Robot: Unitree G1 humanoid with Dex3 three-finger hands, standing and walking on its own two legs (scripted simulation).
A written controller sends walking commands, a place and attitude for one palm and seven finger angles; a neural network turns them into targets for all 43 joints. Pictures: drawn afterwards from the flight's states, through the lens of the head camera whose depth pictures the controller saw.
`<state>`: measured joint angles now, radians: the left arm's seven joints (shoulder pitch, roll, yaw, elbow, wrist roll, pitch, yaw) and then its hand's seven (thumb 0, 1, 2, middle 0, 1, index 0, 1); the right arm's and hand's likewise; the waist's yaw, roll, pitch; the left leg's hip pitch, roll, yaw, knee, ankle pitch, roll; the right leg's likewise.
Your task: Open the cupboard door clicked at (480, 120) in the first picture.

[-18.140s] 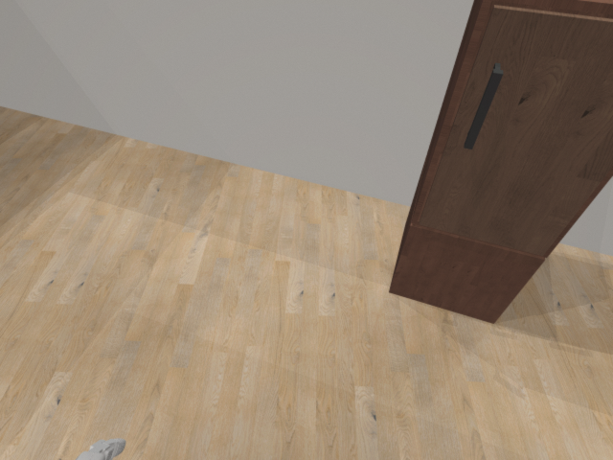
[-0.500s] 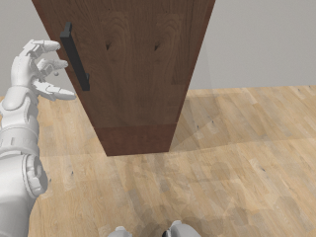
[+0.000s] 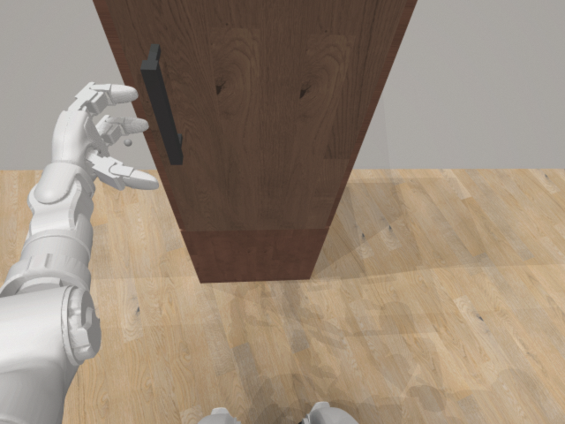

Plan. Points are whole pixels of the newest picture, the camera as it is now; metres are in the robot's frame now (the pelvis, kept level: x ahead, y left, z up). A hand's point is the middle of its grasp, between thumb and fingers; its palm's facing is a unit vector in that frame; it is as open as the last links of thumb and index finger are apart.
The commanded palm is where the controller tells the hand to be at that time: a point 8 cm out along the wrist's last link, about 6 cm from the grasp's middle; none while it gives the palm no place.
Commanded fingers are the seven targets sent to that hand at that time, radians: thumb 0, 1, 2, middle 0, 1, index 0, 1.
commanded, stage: move the hooked fingers beside the handle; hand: left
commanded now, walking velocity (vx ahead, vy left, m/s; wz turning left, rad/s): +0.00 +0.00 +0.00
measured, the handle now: (166, 110) +0.53 +0.15 +0.11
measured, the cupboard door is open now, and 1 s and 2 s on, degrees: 0 0 0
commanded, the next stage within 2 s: slide the fingers in behind the handle in 0.26 s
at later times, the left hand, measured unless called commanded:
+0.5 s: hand (131, 145) +0.47 +0.19 +0.10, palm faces +0.00 -1.00 +0.00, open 14.0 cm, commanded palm +0.45 +0.24 +0.10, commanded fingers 0.00 -0.50 0.30 -0.30 -1.20 -0.30 -1.20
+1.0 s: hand (153, 144) +0.47 +0.16 +0.10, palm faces -0.01 -1.00 +0.00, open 14.0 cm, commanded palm +0.45 +0.21 +0.10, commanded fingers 0.00 -0.50 0.30 -0.30 -1.20 -0.30 -1.20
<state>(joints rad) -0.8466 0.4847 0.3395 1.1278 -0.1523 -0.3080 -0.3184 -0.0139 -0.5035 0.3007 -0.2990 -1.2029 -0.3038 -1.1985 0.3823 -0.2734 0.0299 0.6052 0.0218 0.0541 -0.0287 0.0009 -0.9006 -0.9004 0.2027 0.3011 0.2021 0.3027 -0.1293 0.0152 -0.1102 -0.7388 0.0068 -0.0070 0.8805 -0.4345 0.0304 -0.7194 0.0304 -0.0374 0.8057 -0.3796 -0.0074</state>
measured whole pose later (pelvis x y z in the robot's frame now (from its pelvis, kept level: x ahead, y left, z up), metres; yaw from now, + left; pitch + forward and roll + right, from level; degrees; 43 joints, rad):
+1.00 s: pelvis +0.00 -0.01 +0.00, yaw +0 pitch +16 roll -2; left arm -0.81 0.42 0.32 1.09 -0.14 -0.34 -0.23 -0.01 -0.50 0.30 -0.30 -1.20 -0.30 -1.20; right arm 0.41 -0.26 0.03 0.61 0.02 0.05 -0.01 0.00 -0.90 -0.90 0.20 0.30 0.20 0.30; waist -0.13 0.03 -0.11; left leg -0.72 0.02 0.00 0.87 -0.43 0.02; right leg -0.72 0.04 -0.03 0.82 -0.38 -0.02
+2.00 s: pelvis -0.01 -0.02 +0.00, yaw +0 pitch +15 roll -1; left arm -0.84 0.34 0.26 1.11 -0.11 -0.37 -0.11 -0.01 -0.50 0.30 -0.30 -1.20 -0.29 -1.20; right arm 0.39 -0.26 0.01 0.63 0.01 0.03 0.00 0.00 -0.90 -0.90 0.20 0.30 0.20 0.30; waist -0.13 0.02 -0.10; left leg -0.72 0.01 -0.01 0.87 -0.42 0.01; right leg -0.72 0.03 -0.04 0.83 -0.38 -0.03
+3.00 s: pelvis -0.01 -0.01 +0.00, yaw +0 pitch +16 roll -1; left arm -0.80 0.32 0.26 1.05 -0.12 -0.36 -0.10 0.01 0.75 0.82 -0.37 -1.35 -0.36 -1.34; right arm 0.39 -0.26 0.01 0.61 0.01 0.04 0.00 0.00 -0.90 -0.90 0.20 0.30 0.20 0.30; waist -0.12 0.03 -0.12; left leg -0.72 0.01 0.01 0.87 -0.43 0.02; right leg -0.72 0.03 -0.02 0.83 -0.38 -0.02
